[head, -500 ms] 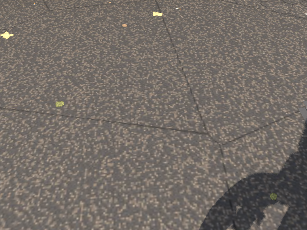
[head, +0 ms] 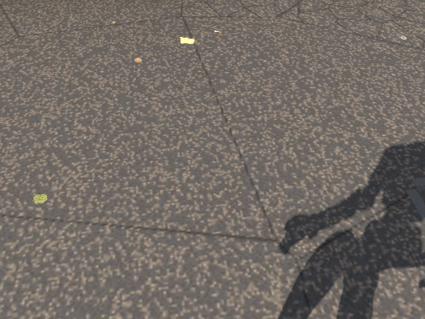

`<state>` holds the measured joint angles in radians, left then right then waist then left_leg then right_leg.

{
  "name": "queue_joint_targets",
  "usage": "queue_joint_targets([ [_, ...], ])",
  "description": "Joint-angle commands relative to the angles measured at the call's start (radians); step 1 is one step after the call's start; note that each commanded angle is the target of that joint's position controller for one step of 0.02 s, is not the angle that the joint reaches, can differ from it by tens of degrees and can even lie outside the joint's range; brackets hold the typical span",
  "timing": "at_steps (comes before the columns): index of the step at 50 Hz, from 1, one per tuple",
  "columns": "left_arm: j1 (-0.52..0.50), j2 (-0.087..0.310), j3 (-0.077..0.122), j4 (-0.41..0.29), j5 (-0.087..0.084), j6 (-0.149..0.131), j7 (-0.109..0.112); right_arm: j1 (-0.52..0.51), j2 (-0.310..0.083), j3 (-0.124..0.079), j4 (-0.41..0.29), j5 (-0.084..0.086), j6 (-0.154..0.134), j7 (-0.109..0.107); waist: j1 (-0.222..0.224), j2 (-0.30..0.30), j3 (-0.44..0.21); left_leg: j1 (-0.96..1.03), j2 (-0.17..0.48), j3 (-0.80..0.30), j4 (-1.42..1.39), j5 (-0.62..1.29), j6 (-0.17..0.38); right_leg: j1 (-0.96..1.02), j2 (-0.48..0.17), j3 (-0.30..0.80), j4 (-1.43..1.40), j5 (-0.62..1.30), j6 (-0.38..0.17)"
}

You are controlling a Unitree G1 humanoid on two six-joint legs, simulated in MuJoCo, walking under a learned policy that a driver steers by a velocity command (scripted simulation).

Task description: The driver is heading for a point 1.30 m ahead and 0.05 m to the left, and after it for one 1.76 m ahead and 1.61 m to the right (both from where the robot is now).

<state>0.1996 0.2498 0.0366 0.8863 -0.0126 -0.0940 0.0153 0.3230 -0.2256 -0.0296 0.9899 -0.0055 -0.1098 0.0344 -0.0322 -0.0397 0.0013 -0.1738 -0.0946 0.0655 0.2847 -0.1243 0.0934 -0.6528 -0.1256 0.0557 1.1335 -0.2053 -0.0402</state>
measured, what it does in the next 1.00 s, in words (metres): walks ahead: right foot, then left foot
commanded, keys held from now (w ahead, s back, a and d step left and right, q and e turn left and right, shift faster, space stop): w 1.00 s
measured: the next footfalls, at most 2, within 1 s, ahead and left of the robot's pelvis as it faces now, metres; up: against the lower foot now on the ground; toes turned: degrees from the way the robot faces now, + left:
right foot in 0.30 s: +0.33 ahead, -0.17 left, +0.00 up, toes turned -2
left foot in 0.86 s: +0.65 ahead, +0.07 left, +0.00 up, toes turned +3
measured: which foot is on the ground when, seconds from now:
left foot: down 0.00-0.32, up 0.34-0.84, down 0.86-1.00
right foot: up 0.00-0.28, down 0.30-0.88, up 0.90-1.00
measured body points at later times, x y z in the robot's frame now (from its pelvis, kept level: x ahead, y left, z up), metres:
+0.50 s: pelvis +0.27 -0.08 +0.00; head +0.29 -0.10 +0.45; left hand +0.33 +0.18 -0.12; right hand +0.36 -0.35 -0.14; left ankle +0.28 +0.08 -0.66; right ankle +0.29 -0.16 -0.74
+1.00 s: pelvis +0.55 -0.01 -0.01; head +0.57 +0.00 +0.44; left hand +0.58 +0.25 -0.15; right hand +0.66 -0.27 -0.13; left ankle +0.61 +0.07 -0.74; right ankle +0.46 -0.16 -0.65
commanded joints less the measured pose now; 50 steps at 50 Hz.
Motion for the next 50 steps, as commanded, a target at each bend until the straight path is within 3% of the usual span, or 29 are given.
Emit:
queue_joint_targets([
  [1,0.033,0.043,0.012,-0.042,0.012,0.005,0.007,-0.04,-0.134,-0.022,-0.056,0.002,-0.017,-0.02,0.047,0.074,0.054,-0.098,0.284,-0.215,-0.203,0.067,0.172,-0.026,-0.043,0.003,-0.145,0.156,0.027],
  [5,-0.126,0.029,0.006,-0.083,0.003,-0.006,-0.005,0.039,-0.161,-0.026,-0.039,0.018,-0.004,-0.034,-0.011,0.078,0.054,-0.015,0.266,-0.163,-0.185,0.082,0.126,0.006,0.002,-0.035,-0.428,0.306,0.036],
  [10,-0.25,0.042,0.003,-0.132,-0.01,-0.015,-0.035,0.113,-0.17,-0.032,-0.005,0.026,0.017,-0.036,-0.049,0.094,0.081,0.144,0.326,-0.18,-0.114,0.058,0.112,0.002,0.032,-0.043,-0.577,0.223,0.017],
  [12,-0.23,0.063,0.009,-0.138,-0.01,-0.024,-0.046,0.104,-0.182,-0.038,-0.003,0.027,0.027,-0.038,-0.024,0.107,0.068,0.189,0.351,-0.194,-0.06,0.105,0.097,0.055,0.047,-0.051,-0.618,0.143,-0.011],
  [13,-0.179,0.081,0.018,-0.128,-0.009,-0.028,-0.047,0.086,-0.189,-0.04,-0.007,0.026,0.033,-0.039,0.011,0.118,0.042,0.191,0.347,-0.186,-0.003,0.211,0.084,0.138,0.07,-0.071,-0.639,0.115,-0.028],
  [14,-0.06,0.114,0.038,-0.094,-0.007,-0.031,-0.045,0.065,-0.181,-0.035,-0.013,0.023,0.038,-0.039,0.074,0.112,-0.025,0.174,0.304,-0.148,0.136,0.377,0.062,0.297,0.104,-0.098,-0.661,0.106,-0.051],
  [15,0.14,0.18,0.066,-0.04,-0.003,-0.033,-0.037,0.054,-0.144,-0.02,-0.031,0.01,0.038,-0.038,0.152,0.07,-0.16,0.048,0.243,-0.094,0.39,0.379,0.028,0.579,0.041,-0.027,-0.636,0.132,-0.101],
  [16,0.287,0.292,0.094,-0.012,0.014,-0.025,-0.034,0.147,-0.039,0.013,-0.049,0.006,0.019,-0.031,0.149,-0.155,-0.315,-0.371,0.087,-0.007,0.804,0.048,-0.052,0.999,-0.214,0.382,-0.672,0.03,-0.247],
  [17,0.314,0.236,0.077,-0.004,0.012,-0.023,-0.038,0.157,-0.045,0.015,-0.038,0.018,-0.008,-0.026,0.15,-0.229,-0.385,-0.54,0.039,-0.148,0.985,-0.424,-0.049,1.064,-0.288,0.682,-0.824,-0.058,-0.294],
  [18,0.233,0.168,0.055,-0.017,0.007,-0.025,-0.039,0.072,-0.151,-0.013,-0.06,0.045,-0.023,-0.022,0.135,-0.152,-0.249,-0.626,0.105,-0.189,1.062,-0.374,-0.026,0.951,-0.256,0.564,-0.836,-0.077,-0.24],
  [19,0.131,0.131,0.041,-0.042,0.005,-0.023,-0.039,0.003,-0.164,-0.016,-0.082,0.049,-0.026,-0.024,0.103,-0.086,-0.155,-0.615,0.163,-0.156,1.036,-0.275,-0.016,0.801,-0.219,0.412,-0.853,-0.004,-0.206],
  [20,0.058,0.1,0.03,-0.053,0.009,-0.022,-0.045,-0.035,-0.152,-0.02,-0.087,0.034,-0.021,-0.031,0.074,-0.021,-0.088,-0.573,0.199,-0.138,0.973,-0.198,-0.02,0.664,-0.172,0.309,-0.893,0.07,-0.189],
  [22,0.02,0.065,0.021,-0.046,0.018,-0.026,-0.054,-0.007,-0.112,-0.025,-0.08,0.022,0.009,-0.036,0.021,-0.047,-0.043,-0.461,0.238,-0.136,0.882,-0.118,-0.031,0.519,-0.107,0.187,-0.957,0.143,-0.168],
  [24,0.055,0.083,0.026,-0.019,0.018,-0.031,-0.051,0.006,-0.086,-0.025,-0.076,0.02,0.027,-0.039,0.005,-0.037,-0.022,-0.455,0.238,-0.121,0.842,-0.075,-0.046,0.483,-0.088,0.119,-0.985,0.242,-0.183],
  [28,0.129,0.111,0.033,0.017,0.016,-0.022,-0.028,-0.14,-0.085,-0.03,-0.129,0.009,0.03,-0.041,0.031,-0.014,0.019,-0.569,0.241,-0.116,0.638,0.09,-0.073,0.532,-0.087,0.062,-1.008,0.327,-0.182],
  [32,0.183,0.127,0.034,0.04,0.007,-0.014,-0.014,-0.282,-0.065,-0.023,-0.167,0.015,0.022,-0.029,0.073,-0.019,0.05,-0.53,0.208,-0.083,0.408,0.232,-0.073,0.556,-0.067,0.01,-1.029,0.262,-0.156],
  [37,0.253,0.136,0.041,0.086,-0.003,0.004,-0.007,-0.407,-0.07,-0.017,-0.216,0.026,0.011,-0.004,0.103,-0.021,0.097,-0.555,0.187,-0.079,0.278,0.181,-0.05,0.699,-0.123,0.014,-0.983,0.252,-0.15],
  [40,0.233,0.152,0.051,0.092,-0.006,0.017,-0.001,-0.384,-0.094,-0.024,-0.224,0.027,0.001,0.011,0.068,-0.036,0.073,-0.467,0.161,-0.059,0.235,0.076,-0.014,0.753,-0.147,0.014,-0.906,0.383,-0.129],
  [41,0.212,0.162,0.054,0.087,-0.005,0.021,0.0,-0.326,-0.116,-0.035,-0.211,0.026,-0.002,0.01,0.033,-0.052,0.034,-0.362,0.13,-0.033,0.228,0.051,0.001,0.749,-0.138,0.002,-0.841,0.536,-0.118],
  [42,0.19,0.156,0.051,0.082,-0.002,0.027,0.0,-0.199,-0.148,-0.056,-0.171,0.024,-0.002,0.006,-0.035,-0.049,-0.04,-0.184,0.092,-0.001,0.213,0.053,0.023,0.719,-0.097,-0.032,-0.694,0.684,-0.097],
  [43,0.183,0.129,0.039,0.068,0.007,0.029,-0.001,-0.011,-0.206,-0.081,-0.117,0.02,-0.001,-0.002,-0.108,-0.015,-0.164,0.104,0.142,-0.06,0.243,0.08,0.064,0.576,-0.04,-0.071,-0.456,0.623,-0.064],
  [44,0.295,0.027,0.007,0.054,0.018,0.012,-0.012,0.137,-0.311,-0.107,-0.092,0.001,0.005,-0.01,-0.089,0.203,-0.335,0.532,0.409,-0.466,0.231,0.003,0.21,0.178,0.102,-0.11,-0.046,0.207,0.005],
  [45,0.304,0.008,-0.002,0.069,0.003,-0.015,-0.019,0.156,-0.263,-0.09,-0.081,0.011,0.009,-0.007,-0.086,0.306,-0.426,0.616,0.503,-0.812,0.036,-0.133,0.272,-0.011,0.191,0.019,0.159,-0.356,0.016],
  [46,0.207,0.11,0.025,0.044,-0.027,-0.033,-0.023,0.077,-0.203,-0.07,-0.091,0.02,0.006,-0.006,-0.082,0.232,-0.278,0.496,0.464,-0.708,0.01,-0.201,0.211,-0.11,0.122,0.069,0.239,-0.323,-0.009],
  [47,0.118,0.131,0.029,0.015,-0.036,-0.04,-0.02,-0.022,-0.162,-0.058,-0.117,0.018,0.006,-0.009,-0.056,0.163,-0.163,0.332,0.43,-0.56,-0.008,-0.159,0.17,-0.118,0.064,0.034,0.213,-0.229,-0.025],
  [48,0.082,0.122,0.033,0.009,-0.024,-0.035,-0.012,-0.097,-0.129,-0.046,-0.127,0.01,0.004,-0.004,-0.02,0.094,-0.083,0.168,0.393,-0.45,-0.047,-0.075,0.153,-0.072,0.021,0.014,0.149,-0.145,-0.022],
  [49,0.093,0.11,0.041,0.011,-0.01,-0.021,-0.005,-0.133,-0.103,-0.038,-0.129,0.0,-0.002,-0.001,0.018,0.107,-0.053,0.064,0.353,-0.375,-0.077,-0.023,0.133,-0.001,-0.014,0.021,0.082,-0.092,-0.022],
  [50,0.121,0.085,0.04,0.019,-0.006,-0.006,-0.003,-0.141,-0.09,-0.035,-0.122,-0.004,-0.003,0.002,0.042,0.124,-0.041,0.005,0.326,-0.327,-0.108,-0.005,0.127,0.054,-0.025,0.021,0.05,-0.064,-0.02],
])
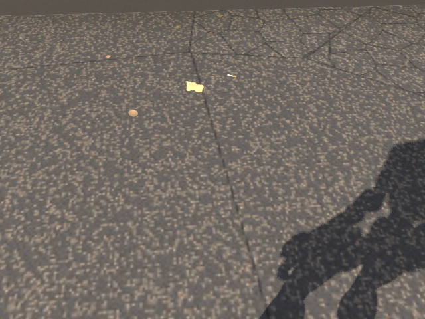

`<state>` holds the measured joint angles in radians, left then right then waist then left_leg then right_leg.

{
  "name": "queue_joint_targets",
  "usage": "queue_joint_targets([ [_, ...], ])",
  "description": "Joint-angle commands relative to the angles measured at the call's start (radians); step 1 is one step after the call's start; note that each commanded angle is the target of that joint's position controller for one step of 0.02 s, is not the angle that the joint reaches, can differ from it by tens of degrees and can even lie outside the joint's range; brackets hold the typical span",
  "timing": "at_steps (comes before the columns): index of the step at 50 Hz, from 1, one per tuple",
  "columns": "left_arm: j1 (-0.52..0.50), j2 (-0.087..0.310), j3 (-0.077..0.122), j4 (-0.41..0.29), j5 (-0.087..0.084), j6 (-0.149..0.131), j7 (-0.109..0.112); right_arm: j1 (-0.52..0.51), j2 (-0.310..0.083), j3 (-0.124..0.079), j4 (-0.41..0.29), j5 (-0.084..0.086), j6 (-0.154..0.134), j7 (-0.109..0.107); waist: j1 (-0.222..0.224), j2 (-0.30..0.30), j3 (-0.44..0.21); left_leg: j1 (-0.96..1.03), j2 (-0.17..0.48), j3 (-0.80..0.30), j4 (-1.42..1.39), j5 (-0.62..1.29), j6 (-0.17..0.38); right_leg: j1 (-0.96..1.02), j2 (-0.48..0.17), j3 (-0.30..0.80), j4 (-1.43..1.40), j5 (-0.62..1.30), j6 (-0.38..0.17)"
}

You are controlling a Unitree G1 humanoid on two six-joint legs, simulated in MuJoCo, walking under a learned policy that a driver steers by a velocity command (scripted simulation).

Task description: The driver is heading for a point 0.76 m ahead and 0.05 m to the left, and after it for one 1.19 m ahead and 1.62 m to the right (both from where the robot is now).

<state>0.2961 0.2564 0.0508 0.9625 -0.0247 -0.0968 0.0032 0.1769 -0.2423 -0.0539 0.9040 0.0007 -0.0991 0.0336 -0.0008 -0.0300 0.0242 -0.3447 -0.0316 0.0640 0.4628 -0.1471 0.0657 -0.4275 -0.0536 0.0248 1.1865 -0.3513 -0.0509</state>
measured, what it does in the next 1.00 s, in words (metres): walks ahead: right foot, then left foot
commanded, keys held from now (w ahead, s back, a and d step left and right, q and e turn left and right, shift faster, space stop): w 0.54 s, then w+q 0.42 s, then w+e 0.04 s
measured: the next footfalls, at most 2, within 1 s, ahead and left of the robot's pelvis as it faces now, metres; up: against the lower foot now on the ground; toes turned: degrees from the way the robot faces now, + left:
right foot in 0.42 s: +0.41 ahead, -0.15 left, +0.00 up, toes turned -3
left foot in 1.00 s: +0.70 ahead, +0.11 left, +0.00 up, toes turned +15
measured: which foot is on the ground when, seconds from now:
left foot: down 0.00-0.44, up 0.46-0.98, down 1.00-1.00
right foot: up 0.00-0.40, down 0.42-1.00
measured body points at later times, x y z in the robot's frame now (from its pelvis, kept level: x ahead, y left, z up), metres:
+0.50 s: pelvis +0.28 -0.06 -0.01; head +0.31 -0.06 +0.44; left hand +0.46 +0.19 -0.12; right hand +0.26 -0.32 -0.16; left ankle +0.10 +0.08 -0.66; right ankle +0.37 -0.15 -0.74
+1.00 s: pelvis +0.55 -0.01 -0.02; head +0.58 +0.00 +0.43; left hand +0.49 +0.25 -0.16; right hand +0.78 -0.21 -0.12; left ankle +0.66 +0.10 -0.74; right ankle +0.38 -0.15 -0.73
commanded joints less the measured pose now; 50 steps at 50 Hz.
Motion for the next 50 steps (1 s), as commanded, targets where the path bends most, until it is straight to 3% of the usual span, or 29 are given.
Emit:
queue_joint_targets([
  [1,0.043,0.055,0.024,-0.05,0.007,0.008,0.011,0.018,-0.078,-0.012,-0.026,-0.009,-0.016,0.003,0.02,0.116,-0.056,0.143,0.252,-0.291,-0.308,0.047,0.161,-0.151,-0.099,0.044,-0.026,0.096,-0.005],
  [4,-0.027,0.058,0.03,-0.078,0.016,0.022,0.016,0.075,-0.124,-0.022,0.003,-0.008,-0.02,-0.013,0.018,0.087,-0.012,0.141,0.25,-0.23,-0.345,0.149,0.179,-0.232,-0.11,0.035,-0.141,0.203,0.023],
  [6,-0.103,0.057,0.032,-0.103,0.021,0.02,0.015,0.113,-0.13,-0.022,0.017,-0.005,-0.014,-0.026,0.0,0.076,0.002,0.183,0.246,-0.205,-0.351,0.187,0.169,-0.292,-0.108,0.031,-0.252,0.303,0.037],
  [10,-0.237,0.032,0.022,-0.139,0.016,0.011,0.0,0.171,-0.138,-0.02,0.039,0.005,-0.005,-0.038,-0.041,0.084,0.024,0.219,0.216,-0.138,-0.357,0.179,0.134,-0.265,-0.072,-0.004,-0.482,0.465,0.04],
  [16,-0.391,0.034,0.009,-0.2,0.004,-0.003,-0.034,0.261,-0.152,-0.028,0.09,0.014,0.019,-0.044,-0.084,0.087,0.071,0.401,0.281,-0.143,-0.287,0.199,0.129,-0.296,-0.039,-0.019,-0.642,0.387,0.017],
  [19,-0.331,0.072,0.02,-0.198,0.002,-0.012,-0.045,0.231,-0.172,-0.038,0.091,0.017,0.031,-0.048,-0.029,0.116,0.029,0.444,0.3,-0.139,-0.189,0.411,0.103,-0.161,0.001,-0.046,-0.683,0.282,-0.024],
  [20,-0.237,0.099,0.036,-0.172,0.005,-0.014,-0.043,0.204,-0.176,-0.039,0.085,0.019,0.035,-0.049,0.027,0.125,-0.029,0.429,0.276,-0.113,-0.085,0.581,0.086,-0.015,0.038,-0.078,-0.701,0.28,-0.045],
  [21,-0.064,0.148,0.062,-0.117,0.009,-0.013,-0.036,0.19,-0.153,-0.03,0.077,0.015,0.038,-0.048,0.102,0.106,-0.134,0.352,0.219,-0.073,0.112,0.636,0.058,0.23,0.049,-0.08,-0.698,0.307,-0.078],
  [22,0.125,0.23,0.082,-0.081,0.022,-0.01,-0.025,0.202,-0.119,-0.013,0.051,-0.005,0.036,-0.047,0.153,-0.025,-0.291,0.121,0.15,-0.024,0.446,0.325,0.02,0.555,-0.155,0.157,-0.676,0.325,-0.147],
  [23,0.16,0.269,0.086,-0.06,0.022,-0.008,-0.033,0.328,0.02,0.024,0.057,0.002,0.012,-0.034,0.079,-0.288,-0.408,-0.262,-0.036,-0.075,0.757,-0.383,-0.032,0.85,-0.353,0.634,-0.813,0.131,-0.299],
  [24,0.137,0.17,0.059,-0.07,0.015,-0.009,-0.034,0.256,-0.096,-0.001,0.064,0.026,-0.011,-0.029,0.112,-0.172,-0.362,-0.367,0.017,-0.198,0.868,-0.42,-0.011,0.811,-0.323,0.659,-0.871,0.039,-0.256],
  [25,0.046,0.134,0.047,-0.087,0.014,-0.011,-0.03,0.158,-0.143,-0.014,0.03,0.046,-0.025,-0.027,0.097,-0.126,-0.223,-0.421,0.067,-0.173,0.874,-0.329,0.005,0.676,-0.294,0.508,-0.889,0.09,-0.212],
  [26,-0.038,0.115,0.038,-0.105,0.019,-0.011,-0.03,0.109,-0.138,-0.015,0.022,0.042,-0.027,-0.034,0.064,-0.034,-0.149,-0.38,0.12,-0.145,0.829,-0.234,0.004,0.523,-0.259,0.395,-0.918,0.196,-0.192],
  [27,-0.084,0.089,0.03,-0.11,0.027,-0.013,-0.034,0.087,-0.129,-0.022,0.02,0.026,-0.021,-0.04,0.036,-0.007,-0.092,-0.338,0.149,-0.137,0.771,-0.18,-0.001,0.402,-0.224,0.313,-0.95,0.271,-0.183],
  [29,-0.098,0.059,0.023,-0.098,0.037,-0.019,-0.036,0.142,-0.083,-0.023,0.038,0.029,0.01,-0.041,-0.011,-0.041,-0.077,-0.243,0.182,-0.148,0.711,-0.129,-0.005,0.3,-0.191,0.21,-1.011,0.296,-0.171],
  [30,-0.086,0.066,0.025,-0.087,0.035,-0.023,-0.033,0.151,-0.067,-0.023,0.043,0.031,0.023,-0.042,-0.018,-0.041,-0.06,-0.242,0.186,-0.145,0.69,-0.118,-0.01,0.273,-0.187,0.168,-1.033,0.314,-0.173],
  [33,-0.044,0.104,0.037,-0.06,0.044,-0.028,-0.014,0.074,-0.069,-0.03,0.016,0.028,0.041,-0.046,-0.009,-0.022,-0.006,-0.344,0.18,-0.178,0.592,0.0,-0.026,0.272,-0.19,0.079,-1.073,0.362,-0.168],
  [36,-0.028,0.108,0.036,-0.05,0.043,-0.024,0.0,0.013,-0.068,-0.035,-0.006,0.022,0.038,-0.038,0.003,-0.022,0.007,-0.387,0.153,-0.193,0.452,0.156,-0.032,0.309,-0.176,-0.012,-1.083,0.4,-0.14],
  [39,-0.016,0.113,0.035,-0.043,0.038,-0.022,0.011,-0.079,-0.052,-0.027,-0.039,0.018,0.034,-0.022,0.031,-0.021,0.034,-0.355,0.138,-0.129,0.305,0.263,-0.031,0.319,-0.162,-0.098,-1.099,0.403,-0.112],
  [43,0.058,0.125,0.04,-0.009,0.028,-0.003,0.018,-0.19,-0.031,-0.012,-0.099,0.018,0.035,0.0,0.073,-0.004,0.076,-0.409,0.13,-0.081,0.198,0.227,-0.014,0.468,-0.207,-0.152,-1.058,0.463,-0.104],
  [45,0.064,0.139,0.046,-0.005,0.02,0.013,0.02,-0.221,-0.035,-0.011,-0.133,0.02,0.036,0.014,0.072,-0.012,0.082,-0.422,0.118,-0.049,0.173,0.141,0.003,0.539,-0.234,-0.169,-1.006,0.548,-0.096],
  [48,0.017,0.181,0.059,-0.026,0.012,0.033,0.031,-0.153,-0.08,-0.033,-0.155,0.022,0.04,0.029,0.006,-0.067,0.007,-0.241,0.037,0.043,0.169,-0.015,0.053,0.563,-0.24,-0.216,-0.818,1.002,-0.062],
  [49,0.02,0.181,0.057,-0.02,0.011,0.039,0.031,-0.042,-0.106,-0.051,-0.131,0.021,0.04,0.028,-0.057,-0.067,-0.058,-0.072,-0.004,0.055,0.141,-0.025,0.079,0.527,-0.228,-0.221,-0.671,1.106,-0.052],
  [50,0.025,0.166,0.047,-0.014,0.009,0.039,0.028,0.128,-0.157,-0.081,-0.083,0.023,0.04,0.015,-0.142,-0.035,-0.144,0.2,-0.019,0.019,0.068,0.052,0.118,0.408,-0.188,-0.233,-0.466,1.018,-0.025],
])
